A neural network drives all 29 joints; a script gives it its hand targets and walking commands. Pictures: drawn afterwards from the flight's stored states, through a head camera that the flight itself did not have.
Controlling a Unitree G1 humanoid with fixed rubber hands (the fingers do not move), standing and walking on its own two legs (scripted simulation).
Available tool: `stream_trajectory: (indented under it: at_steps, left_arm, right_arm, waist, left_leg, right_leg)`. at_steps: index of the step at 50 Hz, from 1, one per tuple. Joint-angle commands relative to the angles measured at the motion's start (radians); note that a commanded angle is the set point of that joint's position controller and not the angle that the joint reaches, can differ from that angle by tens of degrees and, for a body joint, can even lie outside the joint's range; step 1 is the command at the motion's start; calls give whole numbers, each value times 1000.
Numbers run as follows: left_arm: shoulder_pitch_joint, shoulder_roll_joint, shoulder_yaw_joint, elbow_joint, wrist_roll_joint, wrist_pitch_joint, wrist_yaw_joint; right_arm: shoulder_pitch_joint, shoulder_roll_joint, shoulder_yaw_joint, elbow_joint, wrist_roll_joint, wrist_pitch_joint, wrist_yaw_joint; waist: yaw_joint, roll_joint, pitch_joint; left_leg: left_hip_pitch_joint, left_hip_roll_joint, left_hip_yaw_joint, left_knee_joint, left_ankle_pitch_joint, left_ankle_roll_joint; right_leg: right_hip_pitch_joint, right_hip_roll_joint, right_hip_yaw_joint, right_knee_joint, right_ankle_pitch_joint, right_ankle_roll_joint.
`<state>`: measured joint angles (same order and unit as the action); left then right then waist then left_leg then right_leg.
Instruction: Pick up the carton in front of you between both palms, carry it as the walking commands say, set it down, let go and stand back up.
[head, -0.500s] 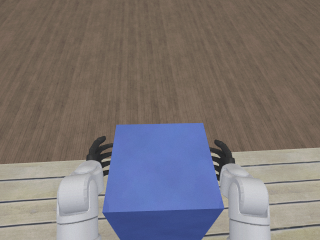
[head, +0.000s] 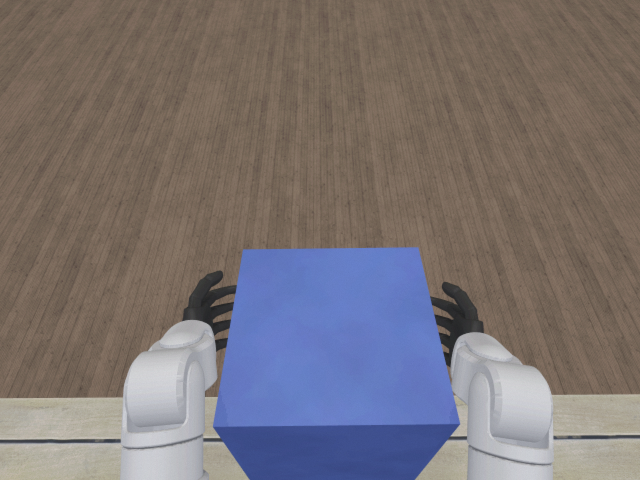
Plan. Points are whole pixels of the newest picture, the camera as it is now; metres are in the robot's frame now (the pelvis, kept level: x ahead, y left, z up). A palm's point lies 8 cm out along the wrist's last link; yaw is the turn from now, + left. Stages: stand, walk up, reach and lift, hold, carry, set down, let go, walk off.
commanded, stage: carry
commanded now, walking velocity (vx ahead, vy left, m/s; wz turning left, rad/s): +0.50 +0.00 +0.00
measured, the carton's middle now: (331, 372) +0.26 +0.00 +0.00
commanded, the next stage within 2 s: none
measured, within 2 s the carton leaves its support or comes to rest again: neither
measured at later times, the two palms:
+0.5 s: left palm (238, 98) +0.69 +0.17 +0.14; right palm (412, 109) +0.66 -0.13 +0.15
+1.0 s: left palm (265, 28) +1.04 +0.16 +0.14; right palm (391, 27) +1.06 -0.14 +0.14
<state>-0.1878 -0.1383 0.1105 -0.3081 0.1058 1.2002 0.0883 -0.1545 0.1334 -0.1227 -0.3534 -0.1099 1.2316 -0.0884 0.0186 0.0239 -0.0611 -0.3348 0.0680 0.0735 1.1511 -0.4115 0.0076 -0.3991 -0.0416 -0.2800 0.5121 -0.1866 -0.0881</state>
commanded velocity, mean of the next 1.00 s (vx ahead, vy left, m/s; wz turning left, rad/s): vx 0.50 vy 0.00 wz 0.00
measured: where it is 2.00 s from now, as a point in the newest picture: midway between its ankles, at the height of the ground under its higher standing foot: (327, 199)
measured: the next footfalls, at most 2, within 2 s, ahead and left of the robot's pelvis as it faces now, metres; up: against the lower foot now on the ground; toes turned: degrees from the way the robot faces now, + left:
left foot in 0.36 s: +0.42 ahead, +0.11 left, +0.00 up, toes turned +8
right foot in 0.80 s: +0.71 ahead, -0.09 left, +0.02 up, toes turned -8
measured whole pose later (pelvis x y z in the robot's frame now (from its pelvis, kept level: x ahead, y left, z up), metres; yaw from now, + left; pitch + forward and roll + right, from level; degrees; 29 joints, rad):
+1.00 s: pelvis +0.65 -0.01 +0.02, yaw -1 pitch +6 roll +1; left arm -0.83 -0.03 0.30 -0.02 0.06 1.28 0.15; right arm -0.86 0.04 -0.34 -0.05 -0.09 1.34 -0.14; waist 0.08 0.00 0.14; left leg -0.68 0.01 0.01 1.33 -0.42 0.05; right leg -0.39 0.00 -0.13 0.53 -0.38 -0.06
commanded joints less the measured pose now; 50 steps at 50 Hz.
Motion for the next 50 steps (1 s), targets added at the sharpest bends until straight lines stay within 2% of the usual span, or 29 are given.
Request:
stream_trajectory:
  at_steps: [1, 4, 7, 10, 13, 15, 16, 17, 18, 19, 20, 21, 23, 24, 25, 27, 32, 35, 37, 38, 39, 40, 41, 42, 43, 44, 45, 47, 50]
  left_arm:
    - [-450, -948, -725, -104, -421, 3, -260]
    - [-431, -939, -737, -133, -436, -1, -264]
    - [-421, -896, -733, -147, -440, 5, -268]
    - [-449, -831, -720, -163, -436, 20, -261]
    - [-547, -745, -701, -170, -431, 43, -240]
    - [-638, -675, -686, -148, -426, 62, -221]
    - [-694, -645, -679, -129, -426, 74, -211]
    - [-751, -620, -669, -107, -430, 87, -202]
    - [-817, -597, -651, -75, -435, 102, -194]
    - [-881, -605, -642, -51, -449, 122, -185]
    - [-946, -608, -628, -30, -463, 134, -180]
    - [-1005, -640, -614, -3, -475, 141, -175]
    - [-1081, -694, -577, 66, -483, 145, -167]
    - [-1109, -715, -560, 96, -481, 145, -164]
    - [-1143, -740, -550, 120, -476, 144, -161]
    - [-1208, -783, -539, 164, -468, 141, -155]
    - [-1358, -824, -501, 272, -466, 132, -139]
    - [-1399, -835, -459, 338, -463, 136, -140]
    - [-1407, -846, -429, 376, -456, 140, -146]
    - [-1407, -854, -415, 397, -452, 142, -151]
    - [-1394, -866, -400, 425, -447, 143, -156]
    - [-1377, -874, -384, 444, -444, 141, -164]
    - [-1388, -861, -375, 453, -436, 135, -169]
    - [-1350, -881, -367, 470, -436, 128, -173]
    - [-1376, -911, -374, 421, -455, 126, -179]
    - [-1422, -952, -397, 360, -480, 120, -183]
    - [-1467, -978, -417, 292, -506, 110, -184]
    - [-1513, -1003, -453, 164, -531, 93, -180]
    - [-1480, -966, -510, 50, -539, 79, -171]
  right_arm:
    - [-524, 915, 746, -98, 414, -27, 255]
    - [-473, 929, 740, -95, 394, -45, 242]
    - [-463, 901, 739, -108, 379, -44, 226]
    - [-516, 846, 743, -146, 391, -26, 217]
    - [-639, 756, 740, -179, 421, 6, 210]
    - [-736, 690, 723, -163, 436, 30, 203]
    - [-781, 660, 704, -137, 441, 43, 199]
    - [-815, 628, 678, -98, 443, 56, 195]
    - [-861, 601, 652, -52, 446, 69, 191]
    - [-906, 556, 616, -15, 442, 79, 187]
    - [-957, 572, 603, 24, 462, 88, 182]
    - [-1020, 601, 597, 27, 487, 97, 180]
    - [-1149, 673, 596, 48, 529, 100, 185]
    - [-1201, 708, 596, 61, 547, 99, 188]
    - [-1249, 743, 591, 78, 559, 98, 192]
    - [-1330, 786, 567, 111, 566, 96, 197]
    - [-1462, 802, 505, 233, 548, 94, 189]
    - [-1496, 807, 465, 300, 524, 96, 179]
    - [-1515, 824, 445, 335, 511, 99, 174]
    - [-1519, 834, 437, 352, 504, 100, 172]
    - [-1520, 844, 430, 369, 495, 102, 170]
    - [-1515, 851, 425, 384, 485, 100, 168]
    - [-1517, 877, 422, 387, 480, 103, 168]
    - [-1511, 885, 403, 395, 459, 105, 169]
    - [-1528, 900, 404, 380, 444, 96, 163]
    - [-1536, 902, 396, 350, 431, 90, 156]
    - [-1533, 908, 391, 320, 419, 84, 147]
    - [-1492, 894, 390, 258, 377, 72, 129]
    - [-1386, 849, 416, 197, 333, 51, 111]
  waist:
    - [-4, -61, -329]
    - [-3, -108, -307]
    - [-3, -138, -251]
    - [3, -150, -193]
    - [15, -177, -156]
    - [12, -189, -163]
    - [-5, -179, -197]
    - [-39, -139, -250]
    - [-81, -63, -321]
    - [-88, 181, -405]
    - [-106, 321, -409]
    - [-97, 240, -398]
    - [-87, 59, -384]
    - [-71, 49, -395]
    - [-58, 65, -413]
    - [-55, 85, -416]
    - [-79, 100, -372]
    - [-90, 107, -344]
    - [-72, 122, -332]
    - [-46, 132, -343]
    - [5, 111, -391]
    - [49, 64, -486]
    - [71, -185, -661]
    - [101, -403, -689]
    - [98, -323, -628]
    - [112, -207, -591]
    - [103, -133, -544]
    - [73, -90, -534]
    - [67, -108, -529]
  left_leg:
    - [-296, 72, -73, 5, 109, 23]
    - [-277, 53, -13, -164, 156, 5]
    - [-302, 38, 44, -361, 239, -14]
    - [-281, 12, 98, -520, 309, -7]
    - [-242, -8, 126, -592, 369, 17]
    - [-170, -24, 138, -612, 355, 44]
    - [-63, -56, 170, -629, 329, 54]
    - [110, -107, 212, -651, 282, 57]
    - [335, -44, 109, -647, 219, 65]
    - [526, 239, -374, -766, 16, 178]
    - [608, 325, -646, -883, 78, 264]
    - [592, 320, -556, -843, 192, 260]
    - [512, 264, -369, -771, 403, 208]
    - [473, 248, -307, -779, 427, 184]
    - [451, 237, -259, -790, 429, 170]
    - [437, 224, -206, -797, 452, 176]
    - [486, 173, -97, -764, 546, 209]
    - [478, 146, -51, -742, 644, 204]
    - [466, 132, -5, -702, 770, 169]
    - [454, 128, 25, -626, 941, 143]
    - [411, 105, 81, -474, 1040, 103]
    - [271, 72, 92, -297, 875, 65]
    - [0, 7, 43, -25, 474, 21]
    - [-298, -163, -10, 216, -114, -6]
    - [-473, -120, -99, 347, -112, 17]
    - [-534, -84, -121, 370, -82, 33]
    - [-559, -57, -114, 335, -53, 46]
    - [-521, -28, -107, 233, 1, 56]
    - [-546, -27, -74, 117, -27, 45]
  right_leg:
    - [489, -316, 436, -278, 169, -58]
    - [457, -279, 311, -326, 131, -51]
    - [473, -236, 219, -332, 198, -49]
    - [480, -206, 158, -315, 289, -38]
    - [494, -196, 129, -284, 346, -29]
    - [499, -191, 108, -205, 414, -18]
    - [475, -173, 75, -102, 475, -6]
    - [410, -130, 28, 65, 503, 16]
    - [254, -96, 39, 269, 355, 38]
    - [-16, 6, 67, 585, 63, 86]
    - [-249, 95, 176, 791, -306, 83]
    - [-317, 34, 270, 908, -299, 50]
    - [-364, -23, 298, 879, -209, 19]
    - [-343, -42, 300, 821, -171, 21]
    - [-318, -46, 288, 784, -149, 28]
    - [-334, -39, 260, 735, -128, 39]
    - [-448, -40, 204, 532, -38, 45]
    - [-381, -11, 161, 323, 10, 33]
    - [-271, 38, 99, 190, 15, 18]
    - [-174, 79, 63, 134, 18, 5]
    - [16, 121, 27, 37, 86, -9]
    - [295, 75, 93, 7, 126, -25]
    - [652, -229, 516, 83, 254, -145]
    - [828, -299, 835, -61, 305, -258]
    - [872, -300, 813, -45, 352, -256]
    - [855, -281, 736, -2, 425, -222]
    - [808, -270, 660, 3, 473, -183]
    - [745, -239, 582, -30, 358, -131]
    - [743, -246, 530, -57, 325, -139]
